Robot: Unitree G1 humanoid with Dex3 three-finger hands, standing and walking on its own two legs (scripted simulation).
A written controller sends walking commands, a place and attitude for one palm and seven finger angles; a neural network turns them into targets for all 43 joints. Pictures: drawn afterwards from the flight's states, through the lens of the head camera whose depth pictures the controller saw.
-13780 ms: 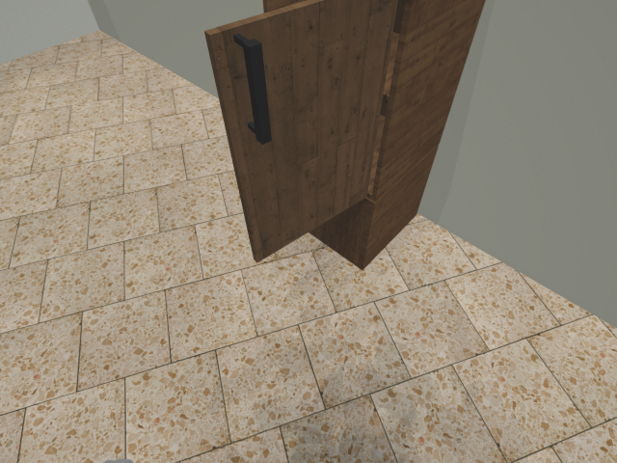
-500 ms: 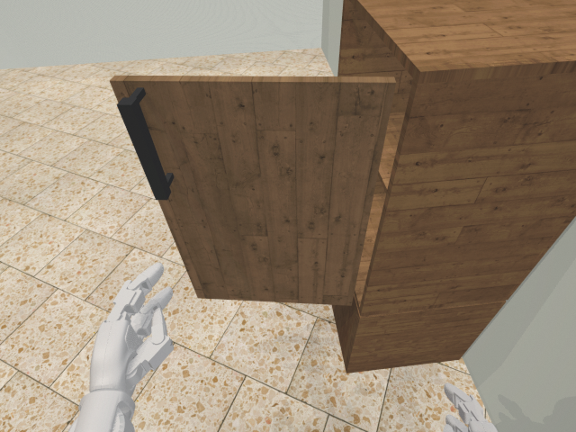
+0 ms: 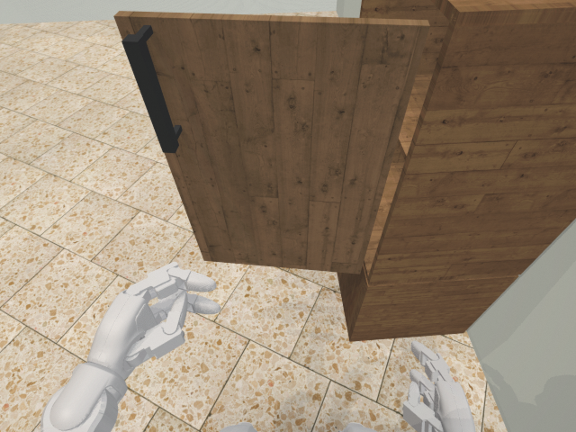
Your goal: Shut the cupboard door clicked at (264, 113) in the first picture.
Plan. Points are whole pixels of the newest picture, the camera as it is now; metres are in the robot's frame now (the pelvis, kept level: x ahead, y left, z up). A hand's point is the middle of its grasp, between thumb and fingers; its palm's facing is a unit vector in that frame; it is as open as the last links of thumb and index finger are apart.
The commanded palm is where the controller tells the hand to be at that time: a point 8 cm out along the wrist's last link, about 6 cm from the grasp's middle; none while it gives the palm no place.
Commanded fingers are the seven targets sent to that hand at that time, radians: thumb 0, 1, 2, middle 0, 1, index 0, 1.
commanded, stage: raise the hand and make a fist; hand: left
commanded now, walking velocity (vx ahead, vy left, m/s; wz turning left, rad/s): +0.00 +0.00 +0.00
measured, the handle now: (159, 93) +0.53 +0.21 +0.20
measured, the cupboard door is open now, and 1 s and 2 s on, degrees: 80 80 80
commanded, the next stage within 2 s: bring the fist close to the handle in 1.18 s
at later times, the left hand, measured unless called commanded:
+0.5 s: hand (103, 267) +0.25 +0.20 +0.17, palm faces +0.02 -1.00 -0.09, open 3.1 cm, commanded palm +0.22 +0.24 +0.17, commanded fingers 0.00 0.90 0.90 -1.30 -1.50 -1.30 -1.50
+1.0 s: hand (120, 246) +0.27 +0.19 +0.19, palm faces -0.06 -1.00 -0.07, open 3.1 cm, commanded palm +0.23 +0.24 +0.21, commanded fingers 0.00 0.90 0.90 -1.30 -1.50 -1.30 -1.50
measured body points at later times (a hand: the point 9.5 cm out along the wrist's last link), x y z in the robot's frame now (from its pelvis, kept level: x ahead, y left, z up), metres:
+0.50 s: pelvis +0.04 +0.01 +0.03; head +0.03 +0.00 +0.48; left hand +0.24 +0.26 +0.18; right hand +0.24 -0.21 -0.02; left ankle +0.02 +0.11 -0.69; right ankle +0.04 -0.10 -0.69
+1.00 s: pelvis +0.04 +0.00 +0.05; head +0.01 -0.03 +0.50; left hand +0.27 +0.24 +0.19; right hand +0.23 -0.22 -0.02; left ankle +0.02 +0.11 -0.69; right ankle +0.04 -0.10 -0.69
